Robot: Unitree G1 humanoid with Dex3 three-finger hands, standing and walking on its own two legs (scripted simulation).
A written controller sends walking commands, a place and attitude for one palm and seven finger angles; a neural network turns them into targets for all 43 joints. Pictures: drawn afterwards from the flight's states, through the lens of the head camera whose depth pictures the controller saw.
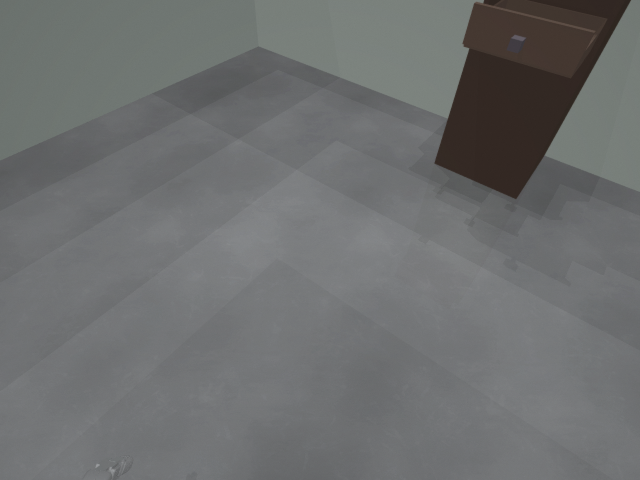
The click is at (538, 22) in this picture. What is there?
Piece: drawer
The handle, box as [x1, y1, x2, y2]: [507, 35, 525, 52]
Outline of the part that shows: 514,35 510,39 507,49 514,52 518,52 521,49 525,38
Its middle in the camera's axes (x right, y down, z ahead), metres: +0.66 -0.65 +1.29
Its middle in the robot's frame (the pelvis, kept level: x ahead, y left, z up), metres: +1.43 -0.60 -0.03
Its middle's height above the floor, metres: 0.74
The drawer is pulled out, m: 0.19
